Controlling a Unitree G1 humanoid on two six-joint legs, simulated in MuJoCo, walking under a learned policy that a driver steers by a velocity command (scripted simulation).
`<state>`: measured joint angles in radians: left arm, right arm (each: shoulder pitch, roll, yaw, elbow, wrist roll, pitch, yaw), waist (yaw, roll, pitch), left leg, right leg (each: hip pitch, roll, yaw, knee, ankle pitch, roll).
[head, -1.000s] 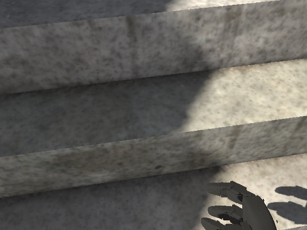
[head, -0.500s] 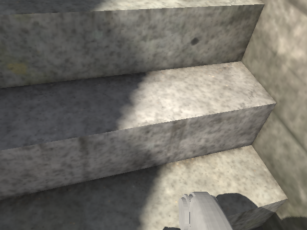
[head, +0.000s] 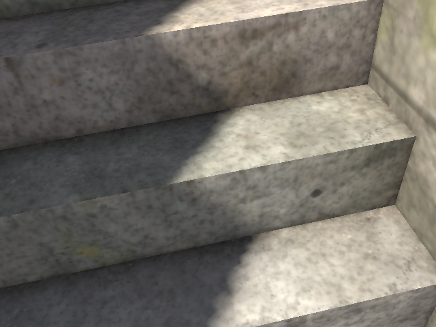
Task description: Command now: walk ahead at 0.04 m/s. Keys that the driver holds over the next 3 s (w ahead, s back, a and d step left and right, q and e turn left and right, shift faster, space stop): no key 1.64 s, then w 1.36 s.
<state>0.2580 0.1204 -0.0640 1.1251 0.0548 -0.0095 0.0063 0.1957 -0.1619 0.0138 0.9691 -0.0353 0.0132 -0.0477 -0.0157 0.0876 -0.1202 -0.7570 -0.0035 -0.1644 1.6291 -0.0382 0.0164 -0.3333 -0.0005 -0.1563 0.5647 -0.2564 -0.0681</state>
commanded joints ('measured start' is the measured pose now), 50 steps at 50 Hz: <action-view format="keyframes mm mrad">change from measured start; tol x8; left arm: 1 -201 54 3 -121 -39 -4 26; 7 156 131 61 -45 -56 -46 -43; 10 -43 151 58 -62 -38 -30 -31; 50 146 93 49 29 -23 9 63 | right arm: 1 38 28 42 13 -17 12 15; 2 -53 38 45 10 0 15 17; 7 22 -151 5 68 -8 29 22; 10 91 -65 16 94 -20 12 51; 50 -6 -83 -21 147 13 -1 12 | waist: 1 -64 -183 108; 5 86 -210 168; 7 121 -55 24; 10 -6 -19 2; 50 21 -105 111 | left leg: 1 267 59 164 -636 -99 1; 3 315 -2 260 -1092 -354 -1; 5 407 60 138 -1323 -143 28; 6 542 112 68 -1243 250 58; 7 660 85 105 -1146 435 88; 9 552 79 94 -1191 232 116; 15 603 89 96 -1212 365 96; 39 472 72 102 -1318 -149 98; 50 476 69 110 -1315 -125 87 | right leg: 1 -93 -136 97 -295 77 -88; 4 80 -202 241 -267 -22 -96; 7 28 -119 170 -180 476 -40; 12 159 -97 97 -151 490 2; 28 59 -116 98 -168 72 27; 50 -1 -119 134 -211 -39 -10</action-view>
